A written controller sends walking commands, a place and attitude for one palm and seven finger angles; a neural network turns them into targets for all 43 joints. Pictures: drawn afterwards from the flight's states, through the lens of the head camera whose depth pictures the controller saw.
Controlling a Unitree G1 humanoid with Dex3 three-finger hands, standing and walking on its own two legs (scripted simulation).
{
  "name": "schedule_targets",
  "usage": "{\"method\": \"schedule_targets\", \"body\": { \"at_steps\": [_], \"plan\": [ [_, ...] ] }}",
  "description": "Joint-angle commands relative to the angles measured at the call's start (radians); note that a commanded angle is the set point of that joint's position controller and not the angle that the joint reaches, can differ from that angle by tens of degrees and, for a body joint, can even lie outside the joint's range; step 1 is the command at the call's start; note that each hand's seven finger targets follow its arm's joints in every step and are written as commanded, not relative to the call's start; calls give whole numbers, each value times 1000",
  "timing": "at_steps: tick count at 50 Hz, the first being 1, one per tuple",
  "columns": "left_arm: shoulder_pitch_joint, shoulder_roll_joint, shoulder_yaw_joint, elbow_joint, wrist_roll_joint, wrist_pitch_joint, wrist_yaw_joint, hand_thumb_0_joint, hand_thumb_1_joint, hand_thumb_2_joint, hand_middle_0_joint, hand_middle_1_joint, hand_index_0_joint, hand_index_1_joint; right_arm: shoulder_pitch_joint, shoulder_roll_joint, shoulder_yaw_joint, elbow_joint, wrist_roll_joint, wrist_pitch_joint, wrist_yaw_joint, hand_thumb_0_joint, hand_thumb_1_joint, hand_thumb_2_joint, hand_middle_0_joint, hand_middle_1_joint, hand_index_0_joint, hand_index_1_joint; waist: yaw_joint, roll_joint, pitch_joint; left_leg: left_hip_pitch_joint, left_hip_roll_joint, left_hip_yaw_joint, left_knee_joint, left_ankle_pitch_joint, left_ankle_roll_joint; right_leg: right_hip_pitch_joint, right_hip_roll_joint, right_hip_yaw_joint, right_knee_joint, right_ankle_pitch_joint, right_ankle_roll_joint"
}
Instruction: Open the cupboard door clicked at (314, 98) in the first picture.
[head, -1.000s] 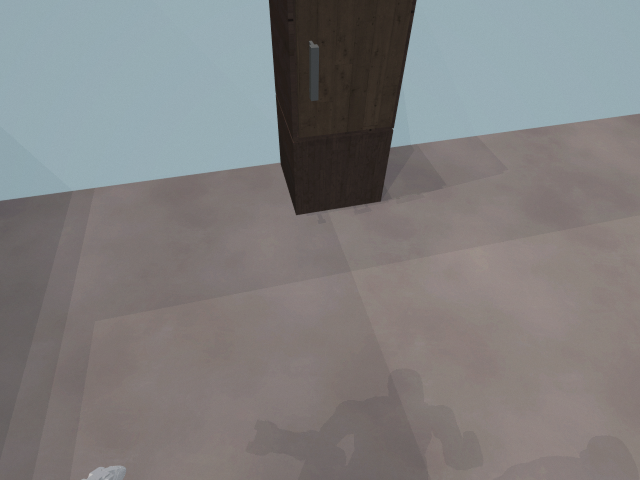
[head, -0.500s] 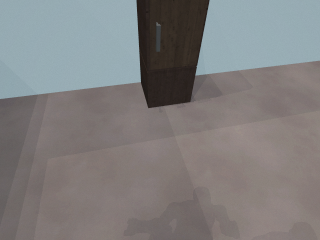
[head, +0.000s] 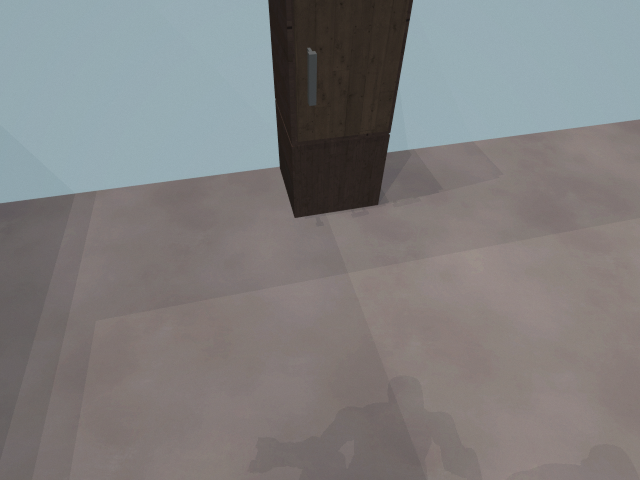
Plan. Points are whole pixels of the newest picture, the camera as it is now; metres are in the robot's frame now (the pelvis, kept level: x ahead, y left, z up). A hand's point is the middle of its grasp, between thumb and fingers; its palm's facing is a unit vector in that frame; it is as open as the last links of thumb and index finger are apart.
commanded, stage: look at it before walking up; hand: left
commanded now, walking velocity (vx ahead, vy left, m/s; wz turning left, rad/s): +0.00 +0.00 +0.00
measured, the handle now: (310, 76) +1.32 +0.11 -0.09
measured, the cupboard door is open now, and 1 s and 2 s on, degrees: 0 0 0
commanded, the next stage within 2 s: walk to a spot facing it in 0.44 s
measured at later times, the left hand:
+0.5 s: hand out of the picture +0.07 +0.25 -0.16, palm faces -0.03 -0.94 -0.33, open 7.4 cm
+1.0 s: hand out of the picture +0.07 +0.15 -0.18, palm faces -0.08 -0.98 -0.20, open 7.4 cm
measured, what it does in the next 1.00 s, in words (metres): lifts its left foot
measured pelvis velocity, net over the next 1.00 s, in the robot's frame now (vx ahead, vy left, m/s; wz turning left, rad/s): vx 0.08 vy -0.03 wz -0.18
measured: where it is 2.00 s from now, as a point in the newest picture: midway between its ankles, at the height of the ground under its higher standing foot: (361, 431)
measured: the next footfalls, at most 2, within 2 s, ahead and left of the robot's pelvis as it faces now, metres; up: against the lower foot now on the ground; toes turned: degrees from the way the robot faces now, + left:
left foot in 1.28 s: +0.36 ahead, +0.07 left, +0.00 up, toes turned -14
right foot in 1.84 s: +0.42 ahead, -0.26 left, +0.00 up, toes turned -49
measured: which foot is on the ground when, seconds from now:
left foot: down 0.00-0.86, up 0.88-1.00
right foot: down 0.00-1.00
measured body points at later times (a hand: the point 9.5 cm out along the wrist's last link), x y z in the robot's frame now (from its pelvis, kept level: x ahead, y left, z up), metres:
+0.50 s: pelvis +0.01 +0.00 +0.00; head +0.01 +0.00 +0.45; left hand +0.07 +0.30 -0.13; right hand +0.08 -0.29 -0.13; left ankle +0.01 +0.12 -0.74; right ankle +0.01 -0.12 -0.74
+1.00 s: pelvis +0.08 -0.03 -0.01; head +0.09 -0.04 +0.44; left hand +0.07 +0.20 -0.16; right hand +0.07 -0.28 -0.17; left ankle +0.07 +0.10 -0.67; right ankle +0.02 -0.11 -0.74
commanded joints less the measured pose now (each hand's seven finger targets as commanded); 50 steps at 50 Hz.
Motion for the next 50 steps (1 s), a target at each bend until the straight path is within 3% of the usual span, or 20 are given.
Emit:
{"method": "schedule_targets", "body": {
  "at_steps": [1, 27, 29, 31, 33, 35, 37, 38, 39, 40, 41, 42, 43, 44, 45, 46, 47, 50],
  "plan": [
    [-36, 205, 39, -67, -1, -22, 11, 0, 900, 900, -200, -300, -200, -300, -46, -206, -38, -67, 0, -20, -11, 0, -900, -900, 200, 300, 200, 300, 3, -11, -28, -9, 108, -97, -71, 51, 35, -21, -110, 112, -101, 4, -34],
    [-32, 204, 38, -59, -2, -23, 12, 0, 900, 900, -200, -300, -200, -300, -53, -208, -34, -63, 3, -23, -13, 0, -900, -900, 200, 300, 200, 300, 5, 12, -54, 22, 118, -97, -78, 136, 34, 24, -111, 95, -90, 115, -31],
    [19, 102, 18, -37, -3, -4, 13, 0, 900, 900, -200, -300, -200, -300, -1, -110, -14, -41, -5, -10, -13, 0, -900, -900, 200, 300, 200, 300, 2, 7, -54, 41, 117, -64, -58, 48, 17, -6, -97, 104, -84, 26, -21],
    [51, 85, 22, -45, 4, 13, 6, 0, 900, 900, -200, -300, -200, -300, 42, -93, -18, -43, -10, 2, -12, 0, -900, -900, 200, 300, 200, 300, 0, 12, -13, 12, 123, -51, -48, -143, 22, -75, -71, 120, -61, -154, -28],
    [68, 83, 34, -72, 9, 21, -7, 0, 900, 900, -200, -300, -200, -300, 54, -114, -33, -65, -13, 6, -13, 0, -900, -900, 200, 300, 200, 300, -1, 31, 59, -33, 142, -68, -66, -309, 37, -158, -38, 132, -23, -262, -38],
    [92, 76, 46, -104, 11, 19, -16, 0, 900, 900, -200, -300, -200, -300, 82, -136, -50, -88, -12, 4, -14, 0, -900, -900, 200, 300, 200, 300, -3, 65, 84, -35, 190, -116, -87, -399, 70, -223, -2, 111, 67, -287, -42],
    [110, 37, 51, -131, 11, 12, -24, 0, 900, 900, -200, -300, -200, -300, 104, -157, -69, -107, -10, -6, -18, 0, -900, -900, 200, 300, 200, 300, -7, 151, 97, -13, 279, -192, -125, -413, 123, -290, 45, 35, 234, -232, -32],
    [104, 18, 56, -145, 11, 8, -28, 0, 900, 900, -200, -300, -200, -300, 113, -158, -76, -114, -9, -13, -18, 0, -900, -900, 200, 300, 200, 300, -7, 183, 90, 0, 328, -197, -131, -351, 152, -301, 32, -14, 301, -230, -23],
    [99, 4, 59, -157, 11, 3, -32, 0, 900, 900, -200, -300, -200, -300, 122, -145, -78, -118, -10, -19, -18, 0, -900, -900, 200, 300, 200, 300, -9, 172, 82, 11, 339, -176, -107, -258, 165, -301, 13, -25, 314, -253, -19],
    [117, -3, 64, -158, 11, -2, -36, 0, 900, 900, -200, -300, -200, -300, 114, -136, -79, -123, -10, -21, -18, 0, -900, -900, 200, 300, 200, 300, 6, 151, 72, -27, 337, -132, -55, -198, 157, -245, 0, -31, 285, -249, -20],
    [184, -19, 69, -141, 13, -7, -38, 0, 900, 900, -200, -300, -200, -300, 88, -122, -77, -131, -12, -21, -18, 0, -900, -900, 200, 300, 200, 300, 42, 115, 58, -91, 298, -55, 51, -157, 124, -131, 9, -51, 206, -197, -27],
    [287, -1, 79, -112, 16, -16, -34, 0, 900, 900, -200, -300, -200, -300, 64, -89, -72, -145, -11, -21, -16, 0, -900, -900, 200, 300, 200, 300, 87, 17, 37, -215, 215, 38, 255, -166, 67, 31, -14, 33, 70, -147, -57],
    [401, 116, 105, -82, 22, -32, -16, 0, 900, 900, -200, -300, -200, -300, 32, -1, -53, -194, 0, -24, -8, 0, -900, -900, 200, 300, 200, 300, 120, -336, 11, -525, 63, 192, 604, -350, -14, 228, -271, 473, -117, -155, -163],
    [487, 124, 104, -68, -1, -42, 1, 0, 900, 900, -200, -300, -200, -300, -84, -29, -52, -243, -9, -37, -7, 0, -900, -900, 200, 300, 200, 300, 164, -296, 49, -614, 55, 73, 722, -389, -12, 194, -338, 662, -198, 12, -226],
    [470, 107, 99, -68, 2, -43, 11, 0, 900, 900, -200, -300, -200, -300, -121, -19, -57, -251, -8, -42, -7, 0, -900, -900, 200, 300, 200, 300, 141, -178, 76, -653, 86, 29, 795, -341, -13, 186, -350, 653, -179, 87, -267],
    [423, 73, 93, -79, 6, -45, 14, 0, 900, 900, -200, -300, -200, -300, -104, -6, -57, -243, -9, -44, -7, 0, -900, -900, 200, 300, 200, 300, 105, -84, 86, -655, 117, 12, 803, -277, -18, 174, -332, 582, -155, 93, -283],
    [385, 49, 86, -91, 10, -48, 14, 0, 900, 900, -200, -300, -200, -300, -83, 7, -58, -233, -13, -44, -2, 0, -900, -900, 200, 300, 200, 300, 76, -40, 69, -619, 127, 18, 775, -227, -27, 152, -294, 490, -138, 121, -264],
    [350, 14, 82, -98, 12, -61, 12, 0, 900, 900, -200, -300, -200, -300, -38, 45, -66, -216, -12, -28, 8, 0, -900, -900, 200, 300, 200, 300, 35, -81, 41, -534, 114, 54, 692, -121, -48, 86, -215, 351, -152, 195, -218]
  ]
}}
